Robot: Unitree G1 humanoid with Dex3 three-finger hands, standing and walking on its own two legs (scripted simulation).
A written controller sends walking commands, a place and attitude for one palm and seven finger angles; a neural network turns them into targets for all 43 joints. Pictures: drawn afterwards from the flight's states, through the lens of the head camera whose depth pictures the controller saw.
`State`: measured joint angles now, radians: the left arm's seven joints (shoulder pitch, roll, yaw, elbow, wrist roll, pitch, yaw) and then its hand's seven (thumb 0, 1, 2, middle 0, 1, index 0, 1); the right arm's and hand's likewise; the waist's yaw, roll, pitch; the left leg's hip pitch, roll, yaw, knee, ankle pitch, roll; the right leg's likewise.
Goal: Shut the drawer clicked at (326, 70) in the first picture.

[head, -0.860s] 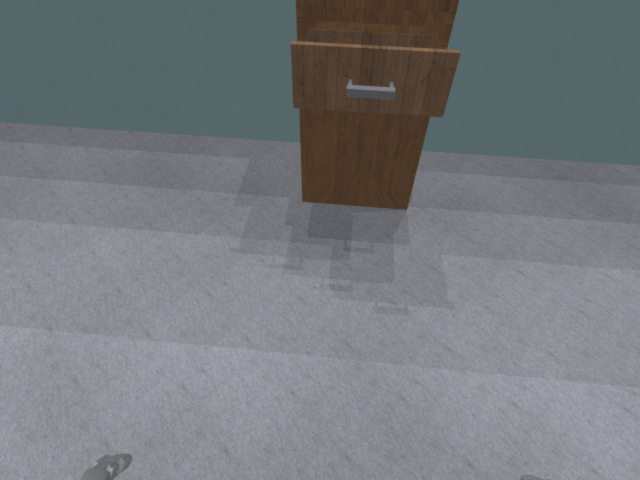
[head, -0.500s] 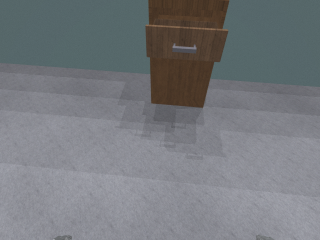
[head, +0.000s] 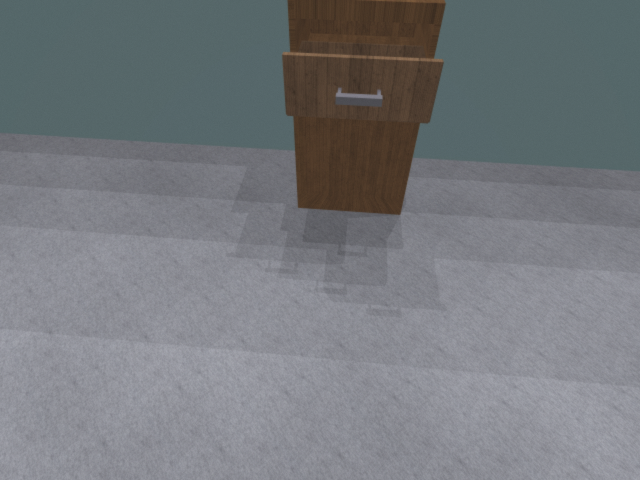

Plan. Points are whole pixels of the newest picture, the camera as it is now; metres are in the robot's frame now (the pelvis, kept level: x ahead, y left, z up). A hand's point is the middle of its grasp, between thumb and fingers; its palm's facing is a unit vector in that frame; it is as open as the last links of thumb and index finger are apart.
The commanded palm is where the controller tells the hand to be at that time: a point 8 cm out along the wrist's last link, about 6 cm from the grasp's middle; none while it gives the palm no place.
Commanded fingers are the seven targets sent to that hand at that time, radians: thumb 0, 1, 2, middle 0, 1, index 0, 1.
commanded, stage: stand and wait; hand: left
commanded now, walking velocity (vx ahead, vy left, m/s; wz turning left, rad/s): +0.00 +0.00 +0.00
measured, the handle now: (359, 95) +1.09 -0.05 -0.04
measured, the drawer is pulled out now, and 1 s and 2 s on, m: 0.28 0.28 0.28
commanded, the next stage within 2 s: look at it before walking up in 0.10 s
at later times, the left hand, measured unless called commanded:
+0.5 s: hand out of the picture +0.07 +0.24 -0.16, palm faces -0.03 -0.95 -0.32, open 7.3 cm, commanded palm none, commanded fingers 0.00 0.90 0.90 -0.20 -0.30 -0.20 -0.30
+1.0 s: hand out of the picture +0.06 +0.22 -0.17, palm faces -0.06 -0.96 -0.27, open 7.3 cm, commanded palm none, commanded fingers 0.00 0.90 0.90 -0.20 -0.30 -0.20 -0.30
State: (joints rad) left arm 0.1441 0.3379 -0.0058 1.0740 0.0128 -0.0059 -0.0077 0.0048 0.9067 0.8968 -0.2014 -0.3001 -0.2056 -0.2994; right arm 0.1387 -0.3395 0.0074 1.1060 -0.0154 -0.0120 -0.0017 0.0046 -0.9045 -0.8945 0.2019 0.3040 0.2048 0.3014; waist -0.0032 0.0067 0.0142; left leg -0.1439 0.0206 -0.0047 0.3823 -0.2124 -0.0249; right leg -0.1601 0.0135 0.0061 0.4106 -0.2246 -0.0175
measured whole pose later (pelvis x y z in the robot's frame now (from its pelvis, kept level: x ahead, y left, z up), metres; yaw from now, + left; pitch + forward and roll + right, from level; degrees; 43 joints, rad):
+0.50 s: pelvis +0.00 +0.00 +0.00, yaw +0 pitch -1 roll +0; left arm 0.16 0.33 -0.01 1.09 0.01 -0.01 -0.01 0.00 0.91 0.90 -0.20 -0.30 -0.21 -0.30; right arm 0.14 -0.33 0.01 1.12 -0.01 -0.02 0.00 0.00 -0.90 -0.89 0.20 0.30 0.20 0.30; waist 0.00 0.00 0.01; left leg -0.15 0.02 0.00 0.37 -0.20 -0.03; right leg -0.16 0.02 0.01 0.39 -0.21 -0.02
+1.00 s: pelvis +0.02 +0.00 -0.01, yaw -5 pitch -1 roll +1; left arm 0.27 0.28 0.02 1.06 0.02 0.03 -0.02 0.00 0.91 0.90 -0.20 -0.30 -0.20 -0.30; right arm 0.21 -0.26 -0.01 1.08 -0.03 -0.01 0.00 0.00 -0.91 -0.89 0.20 0.30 0.20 0.30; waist 0.02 -0.01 -0.02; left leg -0.15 0.04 0.07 0.48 -0.32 -0.02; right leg -0.23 0.03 0.07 0.56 -0.35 -0.03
